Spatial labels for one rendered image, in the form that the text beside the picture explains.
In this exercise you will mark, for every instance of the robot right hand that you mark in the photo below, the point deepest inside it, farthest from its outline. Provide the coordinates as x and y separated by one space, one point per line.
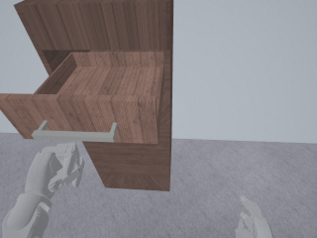
258 226

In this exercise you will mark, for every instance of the cabinet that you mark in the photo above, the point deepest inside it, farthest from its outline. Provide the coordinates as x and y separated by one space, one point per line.
60 27

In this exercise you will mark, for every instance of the robot left hand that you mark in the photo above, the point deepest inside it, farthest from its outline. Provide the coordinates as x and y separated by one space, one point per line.
54 167

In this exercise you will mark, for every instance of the robot left forearm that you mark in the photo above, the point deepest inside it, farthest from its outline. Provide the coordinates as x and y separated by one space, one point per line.
29 217

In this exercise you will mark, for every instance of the drawer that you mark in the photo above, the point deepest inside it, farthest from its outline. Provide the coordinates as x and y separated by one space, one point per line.
89 91

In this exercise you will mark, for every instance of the handle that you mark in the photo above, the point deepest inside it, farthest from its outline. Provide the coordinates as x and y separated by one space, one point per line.
43 134

